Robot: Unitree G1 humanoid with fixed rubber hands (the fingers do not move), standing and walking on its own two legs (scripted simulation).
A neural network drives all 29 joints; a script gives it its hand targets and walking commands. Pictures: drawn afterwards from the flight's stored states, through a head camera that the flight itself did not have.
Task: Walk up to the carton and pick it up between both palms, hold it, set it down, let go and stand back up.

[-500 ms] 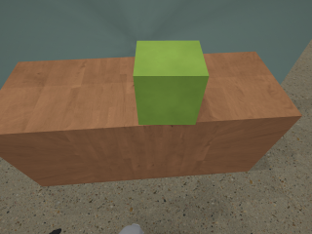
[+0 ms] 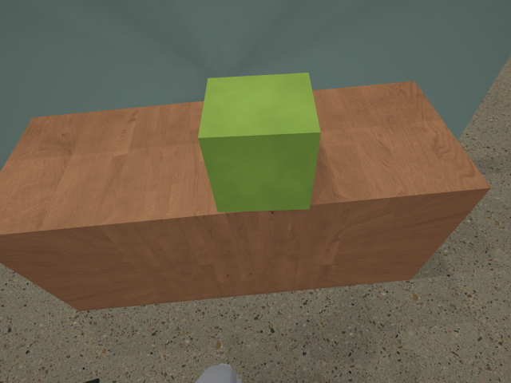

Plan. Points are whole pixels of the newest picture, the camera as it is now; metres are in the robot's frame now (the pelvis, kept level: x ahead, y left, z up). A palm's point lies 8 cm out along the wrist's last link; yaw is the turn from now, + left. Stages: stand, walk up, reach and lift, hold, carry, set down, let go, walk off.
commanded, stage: walk up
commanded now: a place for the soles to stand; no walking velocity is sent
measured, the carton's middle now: (260, 146) +0.63 +0.03 -0.05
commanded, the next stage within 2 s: none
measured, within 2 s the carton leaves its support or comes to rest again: neither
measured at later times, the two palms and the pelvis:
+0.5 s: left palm out of the picture +0.09 +0.31 -0.10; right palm out of the picture +0.07 -0.31 -0.10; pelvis +0.00 +0.00 -0.01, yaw +0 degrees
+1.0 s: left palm out of the picture +0.11 +0.33 -0.11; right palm out of the picture +0.09 -0.30 -0.09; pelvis +0.02 +0.02 -0.02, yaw +2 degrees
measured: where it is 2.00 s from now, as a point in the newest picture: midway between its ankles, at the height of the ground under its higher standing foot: outside the picture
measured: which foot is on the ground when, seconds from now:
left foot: up 0.00-0.18, down 0.20-0.46, up 0.48-0.88, down 0.90-1.00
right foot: down 0.00-1.00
